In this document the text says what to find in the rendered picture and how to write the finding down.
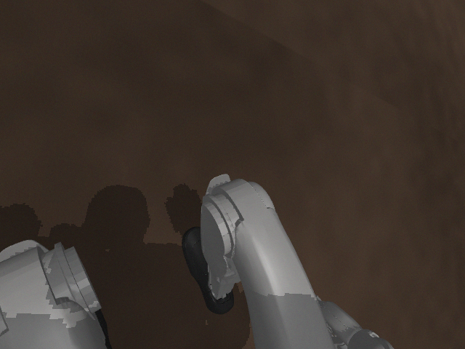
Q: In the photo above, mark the right robot arm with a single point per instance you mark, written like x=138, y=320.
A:
x=367, y=339

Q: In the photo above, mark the right robot hand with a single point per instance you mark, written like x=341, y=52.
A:
x=340, y=324

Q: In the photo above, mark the left robot foot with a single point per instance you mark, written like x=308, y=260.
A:
x=104, y=327

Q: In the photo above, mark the right robot foot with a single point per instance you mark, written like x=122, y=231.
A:
x=192, y=250

